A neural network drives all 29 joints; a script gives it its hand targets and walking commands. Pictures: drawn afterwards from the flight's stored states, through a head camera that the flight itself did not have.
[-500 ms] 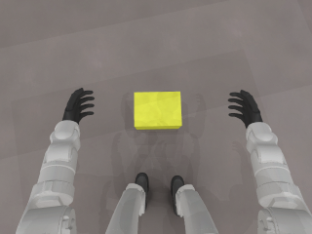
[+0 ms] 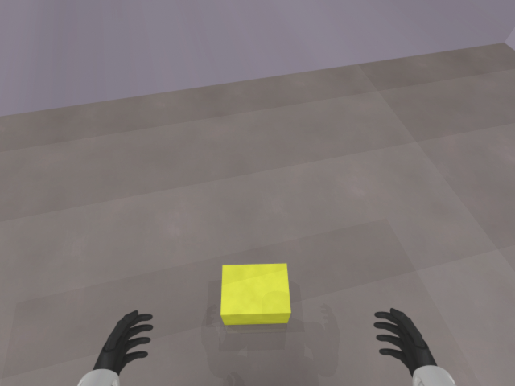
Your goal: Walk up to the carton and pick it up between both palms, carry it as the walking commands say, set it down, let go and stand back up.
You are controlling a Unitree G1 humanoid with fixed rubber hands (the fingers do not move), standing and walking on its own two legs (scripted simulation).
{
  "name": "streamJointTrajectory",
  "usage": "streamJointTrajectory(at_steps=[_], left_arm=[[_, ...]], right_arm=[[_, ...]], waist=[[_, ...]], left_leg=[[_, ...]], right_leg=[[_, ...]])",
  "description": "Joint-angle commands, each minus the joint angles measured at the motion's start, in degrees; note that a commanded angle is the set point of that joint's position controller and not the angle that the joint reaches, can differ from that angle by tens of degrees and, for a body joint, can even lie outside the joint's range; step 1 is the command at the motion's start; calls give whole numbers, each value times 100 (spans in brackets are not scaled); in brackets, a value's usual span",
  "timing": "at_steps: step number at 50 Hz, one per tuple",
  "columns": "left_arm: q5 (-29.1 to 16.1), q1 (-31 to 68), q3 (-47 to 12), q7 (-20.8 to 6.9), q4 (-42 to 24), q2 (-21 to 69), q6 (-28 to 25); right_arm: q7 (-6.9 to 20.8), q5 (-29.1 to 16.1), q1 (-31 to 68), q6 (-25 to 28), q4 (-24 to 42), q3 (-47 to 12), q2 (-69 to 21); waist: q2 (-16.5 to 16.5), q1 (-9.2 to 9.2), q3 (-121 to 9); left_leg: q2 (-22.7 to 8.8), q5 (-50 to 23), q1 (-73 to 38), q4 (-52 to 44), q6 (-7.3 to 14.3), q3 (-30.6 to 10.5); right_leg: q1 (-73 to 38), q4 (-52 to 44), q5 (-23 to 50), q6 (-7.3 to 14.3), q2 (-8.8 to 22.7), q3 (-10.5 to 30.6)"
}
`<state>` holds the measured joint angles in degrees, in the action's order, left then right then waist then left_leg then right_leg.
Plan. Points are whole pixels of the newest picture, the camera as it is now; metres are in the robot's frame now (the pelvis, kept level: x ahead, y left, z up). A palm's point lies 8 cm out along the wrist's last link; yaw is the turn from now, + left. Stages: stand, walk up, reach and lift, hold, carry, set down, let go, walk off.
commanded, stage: let go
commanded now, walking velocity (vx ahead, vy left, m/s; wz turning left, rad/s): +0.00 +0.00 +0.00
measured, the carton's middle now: (255, 294) +0.47 +0.02 -0.70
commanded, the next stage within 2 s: stand in 0.46 s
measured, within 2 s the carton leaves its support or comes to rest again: neither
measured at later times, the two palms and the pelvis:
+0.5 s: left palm (105, 368) +0.17 +0.24 -0.06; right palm (426, 376) +0.16 -0.24 -0.07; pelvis +0.01 +0.00 +0.00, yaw +1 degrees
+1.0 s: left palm out of the picture +0.13 +0.27 -0.11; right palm (420, 382) +0.15 -0.25 -0.12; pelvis +0.06 +0.01 -0.01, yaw +3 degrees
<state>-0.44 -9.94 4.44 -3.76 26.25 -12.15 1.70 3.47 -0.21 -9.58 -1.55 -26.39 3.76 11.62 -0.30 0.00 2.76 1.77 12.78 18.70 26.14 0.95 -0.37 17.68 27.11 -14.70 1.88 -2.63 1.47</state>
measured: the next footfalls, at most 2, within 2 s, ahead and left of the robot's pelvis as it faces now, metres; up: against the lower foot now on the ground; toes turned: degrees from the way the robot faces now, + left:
none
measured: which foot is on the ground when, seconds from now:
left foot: down 0.00-1.00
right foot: down 0.00-1.00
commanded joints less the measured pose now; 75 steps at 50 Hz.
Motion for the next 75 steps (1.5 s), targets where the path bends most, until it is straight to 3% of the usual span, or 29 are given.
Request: streamJointTrajectory(at_steps=[1, 7, 23, 24, 25, 27, 32, 37, 49, 75], left_arm=[[-17, 100, 38, -42, -716, -554, 58], [55, 128, -15, -77, -777, -605, 451], [130, 51, 41, 63, -884, -588, 850], [293, -225, -73, 328, 46, -843, 218], [498, -374, -6, 434, 52, -951, -39], [471, -290, -31, 481, 292, -911, -359], [327, -313, -100, 432, 722, -820, -690], [237, -684, -148, 478, 1070, -944, -635], [177, -1098, -239, 573, 1551, -972, -421], [167, -1414, -442, 641, 3174, -646, -144]], right_arm=[[26, -45, 99, -50, 669, 26, 477], [85, 52, 17, -415, 746, -6, 544], [-21, 47, -221, -684, 674, 31, 605], [-297, 390, -479, -146, -175, 157, 917], [-412, 489, -512, 78, -224, 119, 1111], [-414, 393, -394, 388, -456, 47, 901], [-367, 233, -455, 708, -969, -62, 862], [-425, 199, -829, 655, -1297, -102, 998], [-523, 134, -1050, 445, -1736, -223, 1012], [-613, 111, -1336, 193, -3077, -438, 692]], waist=[[-80, -23, -690], [-56, 24, 179], [-38, 81, -7], [60, -2, 189], [56, -64, 625], [-47, -48, 358], [97, -42, -937], [57, -16, -976], [-14, -24, -700], [54, -41, 78]], left_leg=[[-44, -505, -1217, -374, -110, -4], [-17, -132, -1485, -422, -62, 0], [-25, -1191, -1603, -178, -120, -140], [-717, 1245, -296, -693, -261, -614], [-739, 1951, 167, -873, -280, -853], [-722, 1351, 142, -709, -209, -943], [-774, -996, -571, -257, -51, -1002], [-716, -1882, -631, 58, 3, -929], [-613, -2275, -589, 306, 125, -847], [-557, -1595, -747, -161, 241, -931]], right_leg=[[-585, -621, 578, -242, 262, 122], [-678, -774, 93, -150, 271, 102], [-1146, -419, 1343, -124, 223, 175], [-659, -720, -1302, -318, 711, 239], [-413, -848, -1713, -316, 834, 621], [-332, -809, -1434, -250, 908, 815], [-908, -349, 791, -173, 897, 719], [-916, -115, 1738, -180, 877, 567], [-943, 112, 2402, -75, 840, 350], [-1181, -428, 1186, 20, 776, 216]])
